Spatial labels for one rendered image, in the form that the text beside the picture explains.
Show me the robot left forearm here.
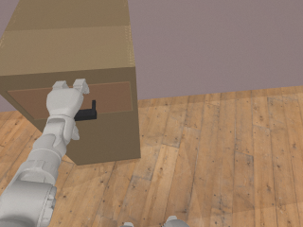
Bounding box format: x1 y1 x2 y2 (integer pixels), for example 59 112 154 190
0 114 75 208

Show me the robot left hand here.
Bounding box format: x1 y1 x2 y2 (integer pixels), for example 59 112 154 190
46 79 90 140

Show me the cabinet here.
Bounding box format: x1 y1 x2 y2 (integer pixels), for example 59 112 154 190
0 0 141 166

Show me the handle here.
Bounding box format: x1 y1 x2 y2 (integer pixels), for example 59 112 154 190
74 100 98 121

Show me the right robot shin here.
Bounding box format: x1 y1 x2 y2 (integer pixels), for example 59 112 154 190
166 216 177 223

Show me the left robot upper arm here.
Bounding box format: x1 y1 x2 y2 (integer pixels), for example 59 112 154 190
0 180 58 227

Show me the drawer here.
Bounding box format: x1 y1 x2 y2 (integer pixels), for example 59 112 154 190
8 81 132 119

